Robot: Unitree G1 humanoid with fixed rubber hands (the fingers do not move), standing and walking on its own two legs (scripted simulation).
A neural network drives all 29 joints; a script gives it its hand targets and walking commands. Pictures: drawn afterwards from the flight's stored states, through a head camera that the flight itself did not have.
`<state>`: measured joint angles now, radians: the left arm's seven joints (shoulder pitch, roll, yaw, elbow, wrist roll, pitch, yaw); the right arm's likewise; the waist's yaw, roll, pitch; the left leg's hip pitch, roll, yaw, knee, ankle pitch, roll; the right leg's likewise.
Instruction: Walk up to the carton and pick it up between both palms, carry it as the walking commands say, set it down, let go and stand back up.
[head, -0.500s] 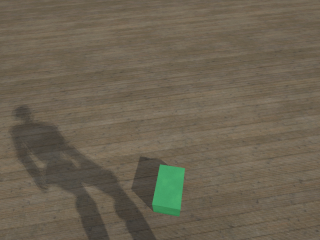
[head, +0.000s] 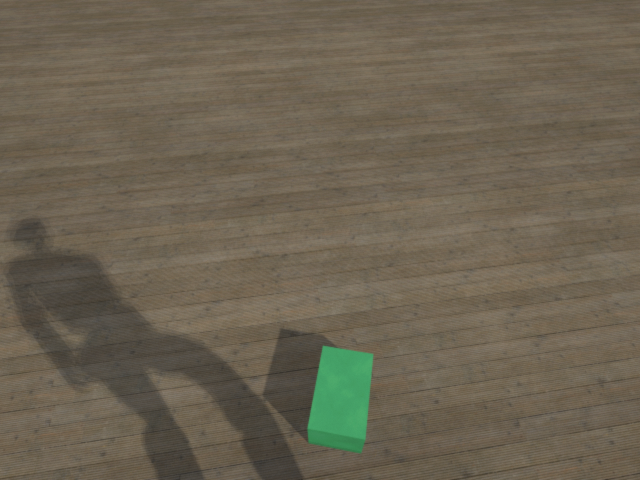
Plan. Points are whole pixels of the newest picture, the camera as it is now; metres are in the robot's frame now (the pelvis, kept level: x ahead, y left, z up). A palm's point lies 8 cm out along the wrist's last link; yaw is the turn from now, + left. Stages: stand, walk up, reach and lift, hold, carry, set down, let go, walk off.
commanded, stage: walk up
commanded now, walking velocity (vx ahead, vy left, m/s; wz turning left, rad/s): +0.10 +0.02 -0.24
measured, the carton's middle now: (341, 398) +0.47 -0.05 -0.70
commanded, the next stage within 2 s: stand in 1.88 s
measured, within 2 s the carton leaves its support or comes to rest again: neither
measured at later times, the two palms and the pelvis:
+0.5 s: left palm out of the picture +0.08 +0.20 -0.14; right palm (526, 468) +0.17 -0.27 -0.15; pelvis +0.05 -0.04 -0.01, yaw -2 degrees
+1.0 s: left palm out of the picture +0.08 +0.19 -0.14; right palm out of the picture +0.02 -0.28 -0.15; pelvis +0.04 -0.05 +0.00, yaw -5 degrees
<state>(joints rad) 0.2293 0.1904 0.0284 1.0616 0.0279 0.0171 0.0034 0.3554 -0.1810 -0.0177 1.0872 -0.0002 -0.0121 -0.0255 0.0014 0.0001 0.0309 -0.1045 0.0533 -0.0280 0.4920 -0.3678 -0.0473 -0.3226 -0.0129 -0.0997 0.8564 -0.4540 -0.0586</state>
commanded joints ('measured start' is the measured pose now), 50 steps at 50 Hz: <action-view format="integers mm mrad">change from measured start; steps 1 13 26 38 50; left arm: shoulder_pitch -41 181 130 19 44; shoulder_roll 65 149 158 73 102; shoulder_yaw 27 25 37 30 13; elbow -77 -14 16 -62 -25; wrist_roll -17 -19 -12 -22 -21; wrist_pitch -23 -47 -44 6 -46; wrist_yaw -15 38 38 -1 25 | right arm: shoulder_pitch -2 -83 -261 -228 -66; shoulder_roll -158 -105 -99 -213 -63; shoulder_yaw -12 -24 -10 -45 -3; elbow -54 -91 -86 -148 -77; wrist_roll -45 6 3 -31 2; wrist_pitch -24 70 77 38 67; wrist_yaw -31 -17 -29 -29 -17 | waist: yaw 2 11 13 0 -12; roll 234 -152 -105 300 -80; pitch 135 -37 -61 33 -22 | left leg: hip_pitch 24 -355 -186 -84 -173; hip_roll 255 8 -32 269 -2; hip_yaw -20 67 96 -55 34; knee -147 551 220 -141 142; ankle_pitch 778 -143 -51 491 -36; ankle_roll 177 3 27 185 65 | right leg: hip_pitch -205 264 121 -98 134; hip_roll -48 -244 -227 -14 -225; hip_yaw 40 282 349 74 316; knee -28 -400 -406 -63 -563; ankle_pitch -53 1490 1101 -86 554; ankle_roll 69 -62 -118 50 -89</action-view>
